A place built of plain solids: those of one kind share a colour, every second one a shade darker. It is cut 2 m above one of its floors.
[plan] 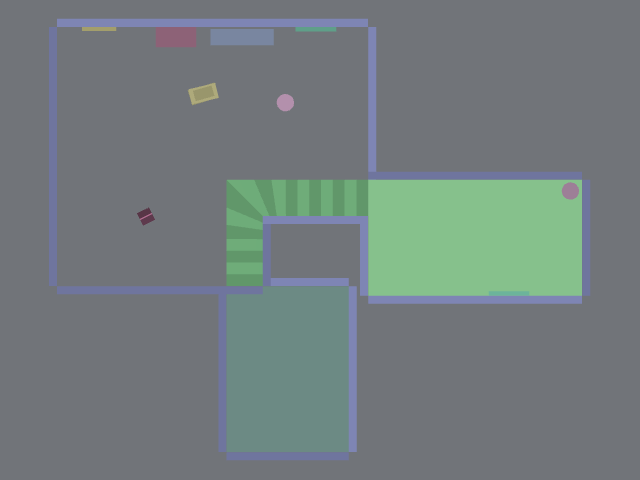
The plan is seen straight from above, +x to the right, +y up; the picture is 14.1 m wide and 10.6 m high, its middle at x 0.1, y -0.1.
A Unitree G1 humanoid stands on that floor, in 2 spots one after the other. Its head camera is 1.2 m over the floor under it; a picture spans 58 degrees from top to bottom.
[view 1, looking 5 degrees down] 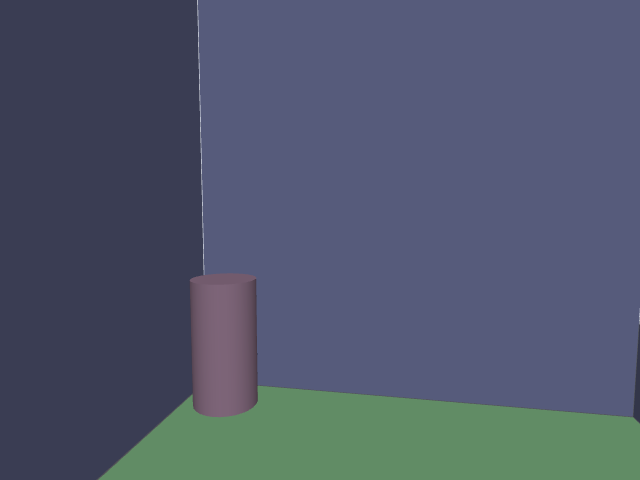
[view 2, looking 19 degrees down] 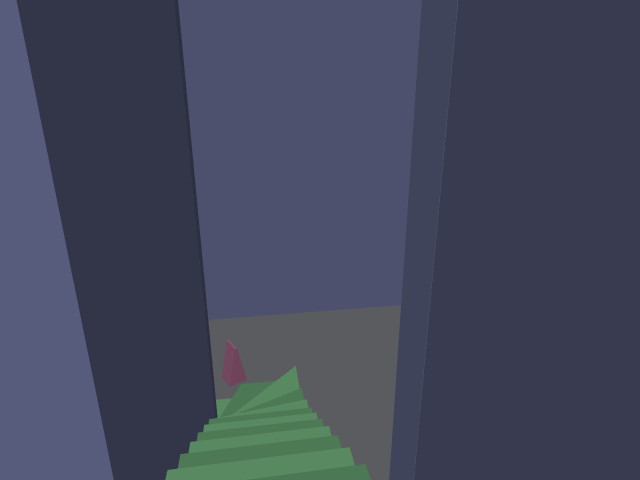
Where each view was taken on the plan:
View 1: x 3.27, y -0.05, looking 11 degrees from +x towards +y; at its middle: wall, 2.68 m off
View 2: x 2.16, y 0.85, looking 171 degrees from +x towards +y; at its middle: wall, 8.43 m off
